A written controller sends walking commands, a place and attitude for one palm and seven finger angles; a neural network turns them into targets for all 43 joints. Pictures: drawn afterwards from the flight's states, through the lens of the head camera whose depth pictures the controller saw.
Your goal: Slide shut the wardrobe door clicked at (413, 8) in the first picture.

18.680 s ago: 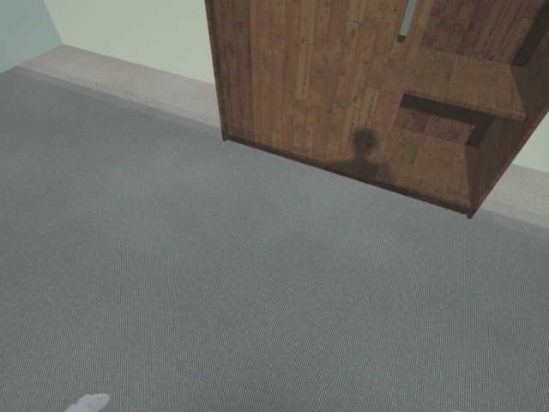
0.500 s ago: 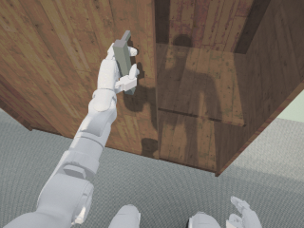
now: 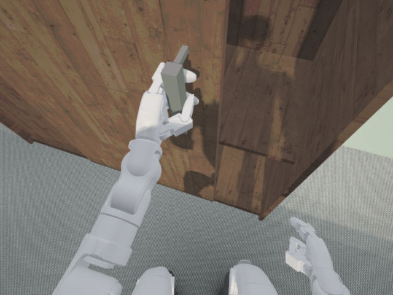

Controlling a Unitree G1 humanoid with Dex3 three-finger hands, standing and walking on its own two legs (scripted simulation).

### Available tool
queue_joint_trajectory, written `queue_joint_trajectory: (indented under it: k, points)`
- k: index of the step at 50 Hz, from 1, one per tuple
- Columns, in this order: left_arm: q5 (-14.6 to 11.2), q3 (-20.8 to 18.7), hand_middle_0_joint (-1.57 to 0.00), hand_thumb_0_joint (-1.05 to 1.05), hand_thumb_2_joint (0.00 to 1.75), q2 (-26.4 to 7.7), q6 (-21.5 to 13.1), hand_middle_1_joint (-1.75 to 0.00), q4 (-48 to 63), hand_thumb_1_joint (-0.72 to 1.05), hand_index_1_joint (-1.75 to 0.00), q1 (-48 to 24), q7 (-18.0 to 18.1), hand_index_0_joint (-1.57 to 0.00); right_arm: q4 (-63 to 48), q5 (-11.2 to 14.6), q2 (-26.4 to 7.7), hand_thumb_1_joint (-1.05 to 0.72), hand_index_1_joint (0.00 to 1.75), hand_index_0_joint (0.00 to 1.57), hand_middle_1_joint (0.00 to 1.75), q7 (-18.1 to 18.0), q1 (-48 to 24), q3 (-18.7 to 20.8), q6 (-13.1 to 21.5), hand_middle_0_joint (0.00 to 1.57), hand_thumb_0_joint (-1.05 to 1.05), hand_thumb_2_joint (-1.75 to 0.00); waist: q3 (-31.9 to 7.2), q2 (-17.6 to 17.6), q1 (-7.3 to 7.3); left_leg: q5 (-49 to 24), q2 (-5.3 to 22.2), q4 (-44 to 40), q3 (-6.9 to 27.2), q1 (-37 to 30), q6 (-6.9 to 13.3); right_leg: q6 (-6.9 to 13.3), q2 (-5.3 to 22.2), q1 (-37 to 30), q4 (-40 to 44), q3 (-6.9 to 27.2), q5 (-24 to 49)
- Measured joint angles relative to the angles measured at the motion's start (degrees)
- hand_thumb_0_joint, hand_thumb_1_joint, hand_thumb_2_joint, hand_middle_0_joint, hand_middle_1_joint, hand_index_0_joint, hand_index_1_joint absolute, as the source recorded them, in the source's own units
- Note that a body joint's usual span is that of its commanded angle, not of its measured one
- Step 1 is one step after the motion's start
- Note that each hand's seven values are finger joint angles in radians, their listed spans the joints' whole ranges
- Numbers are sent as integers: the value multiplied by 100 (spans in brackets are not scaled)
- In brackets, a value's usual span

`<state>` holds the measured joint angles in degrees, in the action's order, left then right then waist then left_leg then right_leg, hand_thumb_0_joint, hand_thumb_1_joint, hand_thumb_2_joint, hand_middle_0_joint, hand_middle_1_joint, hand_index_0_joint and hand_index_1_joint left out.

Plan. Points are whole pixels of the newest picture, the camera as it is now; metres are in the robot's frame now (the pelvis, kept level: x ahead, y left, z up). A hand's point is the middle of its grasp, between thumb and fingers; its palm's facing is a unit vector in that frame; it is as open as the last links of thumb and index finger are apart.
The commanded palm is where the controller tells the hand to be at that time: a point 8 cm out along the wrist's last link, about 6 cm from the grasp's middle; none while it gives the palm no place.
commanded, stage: step sideways, sliding the door along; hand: left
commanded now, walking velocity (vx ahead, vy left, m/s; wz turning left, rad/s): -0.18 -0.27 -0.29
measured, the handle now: (182, 93) +0.44 +0.09 +0.11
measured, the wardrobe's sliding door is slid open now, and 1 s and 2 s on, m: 0.23 0.00 0.00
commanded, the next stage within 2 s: stop walking and hold the door there in 1.00 s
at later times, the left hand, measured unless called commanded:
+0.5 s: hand (288, 146) +0.35 -0.09 +0.11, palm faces -0.23 -0.96 -0.13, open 6.4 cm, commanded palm +0.34 -0.05 +0.12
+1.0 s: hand (331, 155) +0.34 -0.16 +0.12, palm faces +0.03 -1.00 -0.09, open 6.4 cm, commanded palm +0.31 -0.17 +0.12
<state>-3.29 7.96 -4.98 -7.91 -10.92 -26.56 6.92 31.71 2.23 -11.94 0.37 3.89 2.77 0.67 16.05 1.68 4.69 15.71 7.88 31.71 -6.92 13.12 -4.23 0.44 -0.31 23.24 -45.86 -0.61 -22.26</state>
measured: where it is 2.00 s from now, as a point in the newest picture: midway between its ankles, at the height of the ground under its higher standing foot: outside the picture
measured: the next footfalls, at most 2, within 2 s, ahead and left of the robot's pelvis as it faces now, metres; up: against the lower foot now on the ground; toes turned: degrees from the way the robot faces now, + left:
left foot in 0.34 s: +0.03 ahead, +0.08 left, +0.00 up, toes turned +9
right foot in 0.58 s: -0.01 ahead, -0.28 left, +0.00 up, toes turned -12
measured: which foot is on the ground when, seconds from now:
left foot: down 0.00-0.14, up 0.16-0.32, down 0.34-0.58, up 0.60-0.84, down 0.86-1.00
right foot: down 0.00-0.36, up 0.38-0.56, down 0.58-0.84, up 0.86-1.00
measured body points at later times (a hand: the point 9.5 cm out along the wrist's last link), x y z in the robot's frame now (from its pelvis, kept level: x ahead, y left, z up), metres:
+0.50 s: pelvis -0.04 -0.10 +0.00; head +0.05 -0.13 +0.44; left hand +0.35 -0.04 +0.12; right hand +0.13 -0.35 -0.11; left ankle -0.01 +0.07 -0.73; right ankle -0.02 -0.22 -0.70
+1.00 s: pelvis -0.13 -0.25 +0.01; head -0.05 -0.25 +0.45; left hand +0.33 -0.10 +0.12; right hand -0.04 -0.51 -0.12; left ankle -0.08 -0.09 -0.73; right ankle -0.11 -0.38 -0.66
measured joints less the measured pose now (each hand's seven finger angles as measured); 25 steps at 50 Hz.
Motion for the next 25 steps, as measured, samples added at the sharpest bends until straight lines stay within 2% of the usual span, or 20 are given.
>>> queue_joint_trajectory:
  k: [3, 5, 6, 7, 8, 11, 13, 16, 17, 18, 20, 22, 25]
  points:
    - [37, 34, -40, -1, 82, 38, -41, -140, 167, 73, -141, 107, -30, -20, -81, 0, 21, -91, 30, 20, 30, 100, 15, -54, 45, 20, 1, -90, 122, 112, 90, 114, 217, 93, 11, -93, -209, -11, 70, -97, 53, 11, -31]
    - [37, 17, -41, -2, 82, -3, -54, -140, 325, 72, -141, 238, -38, -20, -125, 34, 86, -91, 30, 20, 30, 117, 23, -98, 48, 20, 1, -90, 129, 176, 112, 225, 376, 301, 27, -84, -350, -25, 153, -380, 594, -18, 432]
    - [44, -17, -42, -2, 82, -4, -72, -140, 392, 72, -141, 291, -34, -19, -114, 69, 99, -91, 30, 20, 30, 112, -22, -115, 44, 20, 1, -90, 174, 291, 75, 307, 515, 483, 101, -48, -374, 8, 62, -474, 687, -103, 566]
    - [58, -46, -42, -3, 82, 10, -95, -140, 448, 71, -141, 342, -14, -19, -72, 104, 99, -91, 30, 20, 30, 92, -93, -125, 36, 20, 1, -90, 237, 427, -28, 292, 644, 665, 184, 23, -232, 74, -43, -545, 702, -224, 568]
    - [72, -68, -42, -3, 82, 25, -128, -140, 483, 71, -141, 399, -5, -19, -13, 122, 114, -91, 30, 20, 30, 65, -158, -122, 21, 20, 1, -90, 237, 460, -108, 455, 609, 945, 279, 158, -110, 143, -77, -530, 695, -285, 537]
    - [62, -62, -43, -2, 81, 99, -178, -140, 570, 72, -141, 548, 25, -20, 168, 75, 162, -91, 30, 20, 30, -40, -298, -95, 78, 20, 1, -90, 160, 245, -212, 1411, 34, 1750, 449, 513, 95, 277, -13, -404, 864, -215, 631]
    - [80, -13, -43, -1, 80, 132, -199, -140, 585, 72, -141, 597, 89, -22, 219, 40, 157, -91, 30, 20, 30, -92, -347, -92, 119, 20, 1, -90, 110, 96, -282, 1451, -251, 1371, 291, 489, 140, 321, 11, -372, 1133, -148, 854]
    - [56, 69, -42, 0, 78, 87, -224, -140, 497, 71, -141, 561, 100, -25, 171, 15, 123, -91, 30, 20, 30, -149, -361, -77, 7, 20, 1, -90, -16, -28, -411, 479, -346, 167, -135, 175, 171, 345, -73, -297, 1363, -110, 1085]
    - [21, 90, -42, 0, 77, 49, -226, -140, 447, 71, -141, 513, 85, -25, 144, 14, 114, -91, 30, 20, 30, -166, -359, -66, -39, 20, 1, -90, -58, -56, -438, -75, -280, -203, -279, 13, 214, 352, -149, -247, 1326, -96, 1100]
    - [-12, 100, -43, 0, 76, -22, -241, -140, 364, 70, -141, 419, 49, -26, 141, 0, 151, -91, 30, 20, 30, -185, -380, -39, -74, 20, 1, -90, -25, -193, -433, -310, -275, -319, -389, -67, 204, 308, -156, -181, 1197, -20, 1106]
    - [-8, 72, -43, 0, 74, -71, -247, -140, 155, 69, -141, 262, -59, -27, 86, -67, 167, -91, 30, 20, 30, -181, -320, 1, -103, 20, 1, -90, 4, -289, -400, -262, -170, -280, -497, -109, 160, 38, -203, 4, 552, 76, 538]
    - [69, 4, -44, 0, 72, -77, -180, -140, -16, 67, -141, 157, -131, -28, 61, -94, 120, -91, 30, 20, 30, -145, -217, 2, -82, 20, 1, -90, -1, -148, -381, -160, 76, -176, -504, -102, 84, -63, -237, 106, -79, 73, 4]
    - [110, -107, -44, -1, 70, -126, -98, -140, -271, 65, -141, 46, -171, -29, 103, -53, 70, -91, 30, 20, 30, -60, -44, -13, -74, 20, 1, -90, -57, 98, -284, -134, 480, -62, -560, -124, -103, -121, -58, -84, -66, -8, -113]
